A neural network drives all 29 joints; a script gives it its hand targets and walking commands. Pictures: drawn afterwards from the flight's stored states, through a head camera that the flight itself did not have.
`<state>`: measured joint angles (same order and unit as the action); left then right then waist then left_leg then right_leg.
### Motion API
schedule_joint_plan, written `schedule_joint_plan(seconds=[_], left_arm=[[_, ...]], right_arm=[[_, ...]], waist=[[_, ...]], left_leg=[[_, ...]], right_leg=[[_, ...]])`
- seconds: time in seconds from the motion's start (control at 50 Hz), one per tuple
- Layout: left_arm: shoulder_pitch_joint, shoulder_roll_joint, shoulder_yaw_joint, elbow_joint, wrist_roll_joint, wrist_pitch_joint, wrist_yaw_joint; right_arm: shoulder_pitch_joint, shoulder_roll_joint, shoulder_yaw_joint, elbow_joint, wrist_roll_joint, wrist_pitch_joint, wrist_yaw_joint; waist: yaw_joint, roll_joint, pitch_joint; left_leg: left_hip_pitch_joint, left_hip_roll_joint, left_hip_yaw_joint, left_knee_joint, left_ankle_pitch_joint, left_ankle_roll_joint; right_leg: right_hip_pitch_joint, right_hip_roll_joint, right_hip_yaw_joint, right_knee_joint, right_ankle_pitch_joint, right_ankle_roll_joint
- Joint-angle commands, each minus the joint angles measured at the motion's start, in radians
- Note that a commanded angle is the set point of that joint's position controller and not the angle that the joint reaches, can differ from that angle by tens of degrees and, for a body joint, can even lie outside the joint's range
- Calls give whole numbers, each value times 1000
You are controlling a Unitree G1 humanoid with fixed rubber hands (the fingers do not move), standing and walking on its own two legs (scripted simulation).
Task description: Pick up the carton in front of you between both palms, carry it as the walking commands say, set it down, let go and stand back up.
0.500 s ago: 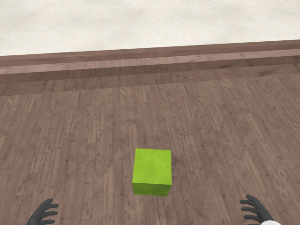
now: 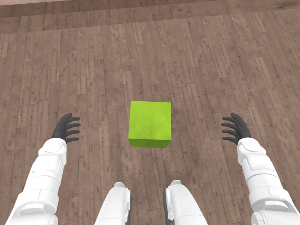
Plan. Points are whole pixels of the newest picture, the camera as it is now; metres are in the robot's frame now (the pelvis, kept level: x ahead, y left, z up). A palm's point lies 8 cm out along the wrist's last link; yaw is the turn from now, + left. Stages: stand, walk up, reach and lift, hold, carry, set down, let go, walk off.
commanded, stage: reach and lift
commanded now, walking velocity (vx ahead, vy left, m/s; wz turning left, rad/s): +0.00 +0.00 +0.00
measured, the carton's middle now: (149, 126) +0.50 -0.02 -0.58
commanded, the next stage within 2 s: none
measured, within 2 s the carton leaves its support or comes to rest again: neither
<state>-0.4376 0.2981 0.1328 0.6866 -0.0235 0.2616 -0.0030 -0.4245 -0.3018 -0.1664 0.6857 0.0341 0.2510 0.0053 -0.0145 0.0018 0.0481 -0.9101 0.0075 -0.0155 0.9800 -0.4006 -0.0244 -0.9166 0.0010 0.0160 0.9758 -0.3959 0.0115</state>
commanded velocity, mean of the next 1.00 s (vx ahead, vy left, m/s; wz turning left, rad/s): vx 0.00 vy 0.00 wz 0.00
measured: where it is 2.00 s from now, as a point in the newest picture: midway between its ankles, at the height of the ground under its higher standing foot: (147, 216)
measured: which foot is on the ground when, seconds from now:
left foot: down 0.00-1.00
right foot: down 0.00-1.00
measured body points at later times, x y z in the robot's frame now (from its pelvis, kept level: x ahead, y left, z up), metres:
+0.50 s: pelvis -0.05 +0.00 -0.05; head +0.28 +0.00 +0.25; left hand +0.53 +0.18 -0.15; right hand +0.50 -0.22 -0.15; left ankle +0.03 +0.13 -0.67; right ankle +0.03 -0.12 -0.67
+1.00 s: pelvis -0.03 +0.00 -0.19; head +0.34 +0.00 +0.07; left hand +0.52 +0.18 -0.37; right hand +0.50 -0.21 -0.36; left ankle +0.03 +0.13 -0.67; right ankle +0.04 -0.13 -0.67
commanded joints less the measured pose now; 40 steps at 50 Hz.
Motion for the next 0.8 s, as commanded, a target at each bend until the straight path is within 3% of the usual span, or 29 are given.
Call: schedule_joint_plan(seconds=[0.0, 0.2, 0.32, 0.44, 0.52, 0.62, 0.68, 0.78], left_arm=[[-271, 134, 36, -58, -19, -16, 14], [-837, 166, 84, 118, -19, 18, 39], [-1082, 163, 134, 212, 19, 11, 31], [-1215, 153, 201, 219, 88, -25, 24], [-1184, 125, 231, 174, 128, -60, 23], [-1082, 34, 262, 157, 162, -123, 20], [-1027, 4, 276, 167, 176, -151, 25], [-986, 11, 261, 190, 157, -183, 49]], right_arm=[[-258, -140, -47, -51, 15, -15, -13], [-801, -166, -87, 90, 23, 16, -35], [-1046, -155, -150, 178, -20, 8, -33], [-1178, -124, -233, 178, -87, -26, -32], [-1122, -89, -270, 130, -122, -62, -35], [-1012, -18, -310, 109, -155, -134, -24], [-965, 3, -329, 112, -173, -163, -22], [-938, 17, -309, 145, -160, -191, -32]], waist=[[-9, 1, -615], [-21, 6, -815], [-33, 15, -885], [-37, 21, -1020], [-39, 29, -1166], [-44, 44, -1130], [-47, 46, -1095], [-35, 24, -1042]], left_leg=[[162, -49, 17, -36, 442, -20], [14, -57, 44, -41, 132, -14], [-53, -66, 53, -16, 67, -20], [-67, -84, 53, 15, 177, -25], [-20, -98, 50, 46, 432, -19], [-96, -86, 20, 126, 683, -18], [-212, -80, 16, 197, 687, -23], [-484, -86, 32, 350, 529, -33]], right_leg=[[202, 45, -11, -33, 487, 25], [36, 44, -54, -36, 161, 35], [-48, 53, -71, -22, 92, 32], [-30, 70, -77, 8, 222, 36], [17, 79, -71, 44, 484, 33], [-136, 68, -49, 115, 702, 31], [-245, 65, -44, 184, 697, 40], [-390, 68, -38, 353, 594, 51]])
